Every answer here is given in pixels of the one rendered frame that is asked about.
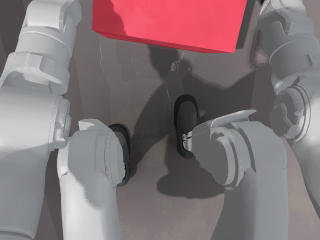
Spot robot foot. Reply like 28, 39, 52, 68
108, 124, 131, 187
174, 94, 198, 159

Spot robot right foot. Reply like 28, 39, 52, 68
174, 94, 198, 159

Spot robot right upper arm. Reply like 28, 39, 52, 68
269, 84, 320, 220

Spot carton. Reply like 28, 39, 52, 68
92, 0, 247, 53

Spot robot left foot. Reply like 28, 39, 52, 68
108, 124, 131, 187

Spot robot left forearm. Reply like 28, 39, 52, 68
0, 0, 82, 96

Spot robot right forearm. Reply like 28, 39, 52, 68
257, 0, 320, 95

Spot robot left upper arm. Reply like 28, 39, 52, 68
0, 85, 71, 240

